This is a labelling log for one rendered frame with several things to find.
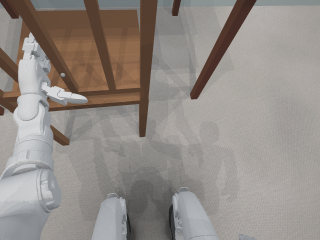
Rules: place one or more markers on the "robot left hand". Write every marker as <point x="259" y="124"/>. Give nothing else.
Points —
<point x="33" y="70"/>

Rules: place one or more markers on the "left robot upper arm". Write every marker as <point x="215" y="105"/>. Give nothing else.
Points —
<point x="26" y="201"/>

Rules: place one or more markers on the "chair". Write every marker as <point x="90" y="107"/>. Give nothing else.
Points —
<point x="104" y="55"/>

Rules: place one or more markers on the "right robot thigh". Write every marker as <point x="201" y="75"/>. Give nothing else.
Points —
<point x="196" y="224"/>

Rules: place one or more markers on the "left robot shin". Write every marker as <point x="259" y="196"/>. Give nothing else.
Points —
<point x="124" y="226"/>

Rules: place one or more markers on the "left robot forearm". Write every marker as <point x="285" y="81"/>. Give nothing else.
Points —
<point x="34" y="142"/>

